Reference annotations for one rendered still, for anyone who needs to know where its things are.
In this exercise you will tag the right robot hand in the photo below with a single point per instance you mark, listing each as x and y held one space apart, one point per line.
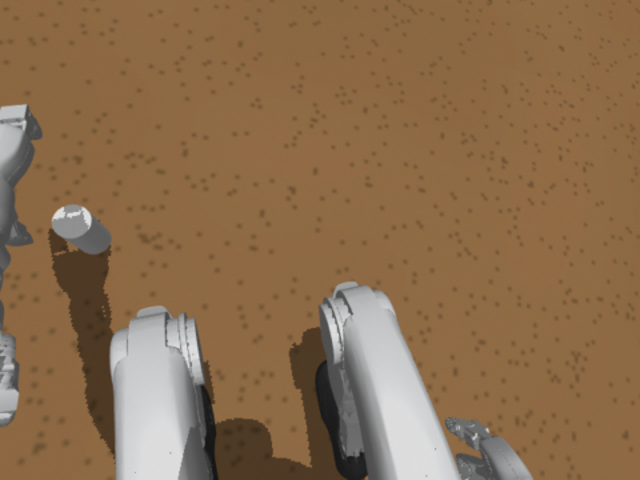
499 461

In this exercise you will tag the left robot arm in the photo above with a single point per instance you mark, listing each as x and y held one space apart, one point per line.
9 367

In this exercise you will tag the right robot foot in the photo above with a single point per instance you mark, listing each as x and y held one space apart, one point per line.
351 468

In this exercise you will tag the can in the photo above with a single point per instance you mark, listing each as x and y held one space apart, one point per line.
78 226

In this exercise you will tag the left robot foot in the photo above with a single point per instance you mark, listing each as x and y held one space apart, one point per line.
209 448

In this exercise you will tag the left robot hand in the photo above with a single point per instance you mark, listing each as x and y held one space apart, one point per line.
17 128

